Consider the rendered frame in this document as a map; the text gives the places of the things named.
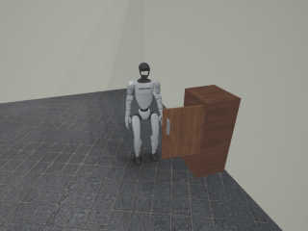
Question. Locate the robot left forearm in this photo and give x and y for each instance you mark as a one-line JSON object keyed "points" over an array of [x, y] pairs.
{"points": [[160, 105]]}

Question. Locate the robot left upper arm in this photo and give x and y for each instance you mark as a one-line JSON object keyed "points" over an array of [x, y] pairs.
{"points": [[157, 88]]}

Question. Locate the robot right upper arm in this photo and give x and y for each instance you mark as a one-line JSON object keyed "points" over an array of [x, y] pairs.
{"points": [[130, 87]]}

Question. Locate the left robot shin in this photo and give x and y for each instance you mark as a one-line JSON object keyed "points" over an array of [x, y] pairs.
{"points": [[154, 146]]}

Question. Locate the robot right forearm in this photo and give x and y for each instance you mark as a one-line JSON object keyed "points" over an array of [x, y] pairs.
{"points": [[128, 106]]}

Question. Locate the handle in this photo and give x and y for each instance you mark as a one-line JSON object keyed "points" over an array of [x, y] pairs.
{"points": [[168, 126]]}

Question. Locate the right robot thigh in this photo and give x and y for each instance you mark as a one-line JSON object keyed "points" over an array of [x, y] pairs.
{"points": [[136, 125]]}

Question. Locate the cupboard door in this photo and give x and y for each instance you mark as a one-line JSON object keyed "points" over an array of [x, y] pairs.
{"points": [[184, 131]]}

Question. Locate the robot left hand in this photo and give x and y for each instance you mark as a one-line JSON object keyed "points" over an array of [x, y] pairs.
{"points": [[161, 118]]}

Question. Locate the robot right hand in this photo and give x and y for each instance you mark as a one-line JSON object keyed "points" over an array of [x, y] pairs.
{"points": [[127, 118]]}

